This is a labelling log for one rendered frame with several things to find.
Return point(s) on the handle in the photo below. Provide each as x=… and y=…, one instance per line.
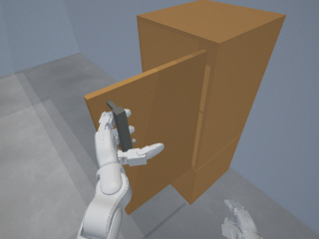
x=122, y=126

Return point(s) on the cupboard door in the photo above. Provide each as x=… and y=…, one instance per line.
x=164, y=104

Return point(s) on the right robot hand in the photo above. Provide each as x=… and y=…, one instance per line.
x=234, y=228

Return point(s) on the robot left forearm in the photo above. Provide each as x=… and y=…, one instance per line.
x=104, y=215

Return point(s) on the left robot hand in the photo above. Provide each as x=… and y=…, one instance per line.
x=107, y=140

